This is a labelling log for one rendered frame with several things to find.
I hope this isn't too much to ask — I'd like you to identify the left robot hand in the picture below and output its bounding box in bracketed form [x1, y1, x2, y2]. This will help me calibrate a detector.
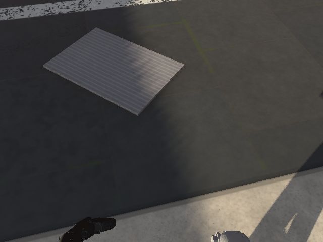
[59, 217, 116, 242]

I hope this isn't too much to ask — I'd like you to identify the right robot thigh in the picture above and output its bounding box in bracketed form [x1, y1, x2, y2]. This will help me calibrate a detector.
[211, 231, 250, 242]

